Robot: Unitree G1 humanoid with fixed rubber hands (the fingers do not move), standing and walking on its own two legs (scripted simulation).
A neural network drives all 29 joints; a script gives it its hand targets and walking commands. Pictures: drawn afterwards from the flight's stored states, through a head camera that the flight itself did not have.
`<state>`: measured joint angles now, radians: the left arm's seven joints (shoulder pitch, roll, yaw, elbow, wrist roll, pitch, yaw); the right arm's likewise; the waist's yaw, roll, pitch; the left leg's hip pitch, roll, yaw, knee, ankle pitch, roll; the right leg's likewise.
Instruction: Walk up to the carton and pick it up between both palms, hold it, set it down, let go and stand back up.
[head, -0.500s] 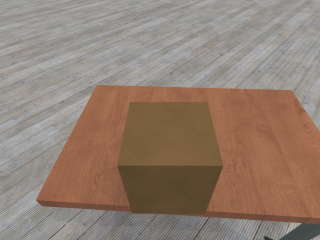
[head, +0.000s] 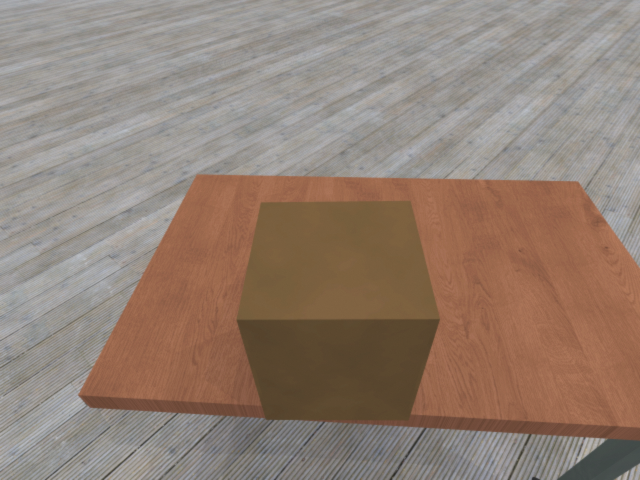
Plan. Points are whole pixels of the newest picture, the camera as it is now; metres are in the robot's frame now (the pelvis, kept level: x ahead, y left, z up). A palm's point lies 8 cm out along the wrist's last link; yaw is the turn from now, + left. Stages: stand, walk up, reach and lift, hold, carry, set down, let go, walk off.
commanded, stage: stand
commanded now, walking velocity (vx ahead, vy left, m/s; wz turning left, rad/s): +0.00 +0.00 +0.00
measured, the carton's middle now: (336, 313) +0.37 +0.01 +0.02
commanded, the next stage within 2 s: none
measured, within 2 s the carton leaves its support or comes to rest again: neither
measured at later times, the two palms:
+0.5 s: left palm out of the picture +0.07 +0.28 -0.11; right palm out of the picture +0.09 -0.26 -0.10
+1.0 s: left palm out of the picture +0.07 +0.28 -0.11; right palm out of the picture +0.09 -0.26 -0.10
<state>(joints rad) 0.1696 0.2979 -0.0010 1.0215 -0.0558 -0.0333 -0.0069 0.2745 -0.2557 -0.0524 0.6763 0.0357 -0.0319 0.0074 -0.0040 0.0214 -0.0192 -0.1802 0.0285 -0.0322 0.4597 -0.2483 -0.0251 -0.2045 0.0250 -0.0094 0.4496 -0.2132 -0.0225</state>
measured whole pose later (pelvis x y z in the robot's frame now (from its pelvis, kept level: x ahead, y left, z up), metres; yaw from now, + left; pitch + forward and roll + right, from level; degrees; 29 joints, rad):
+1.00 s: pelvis -0.01 +0.00 +0.00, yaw +0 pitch -3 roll +0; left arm 0.16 0.30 0.00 1.06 -0.06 -0.03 -0.01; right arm 0.28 -0.27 -0.05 0.71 0.04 -0.03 0.01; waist 0.00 0.03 -0.01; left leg -0.18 0.03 -0.03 0.46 -0.23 -0.03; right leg -0.20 0.02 -0.01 0.45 -0.20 -0.02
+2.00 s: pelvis -0.01 +0.00 +0.00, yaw +0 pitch -3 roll +0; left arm 0.12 0.30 0.00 1.06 -0.06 -0.03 -0.01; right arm 0.28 -0.27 -0.05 0.71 0.04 -0.03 0.01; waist 0.00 0.04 0.03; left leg -0.18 0.03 -0.03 0.46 -0.23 -0.03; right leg -0.20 0.02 -0.01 0.45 -0.20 -0.02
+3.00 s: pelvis -0.01 +0.00 +0.00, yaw +0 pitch -3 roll +0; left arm 0.11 0.30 0.00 1.07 -0.06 -0.03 -0.01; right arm 0.27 -0.27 -0.05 0.71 0.04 -0.03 0.01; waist 0.00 0.04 0.05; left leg -0.18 0.03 -0.03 0.46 -0.24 -0.03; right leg -0.20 0.02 -0.01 0.44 -0.20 -0.02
